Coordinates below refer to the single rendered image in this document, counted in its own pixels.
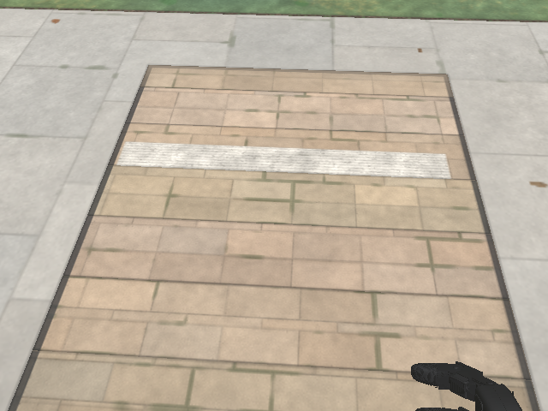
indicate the right robot hand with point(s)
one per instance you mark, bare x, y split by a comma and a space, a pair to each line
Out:
468, 383

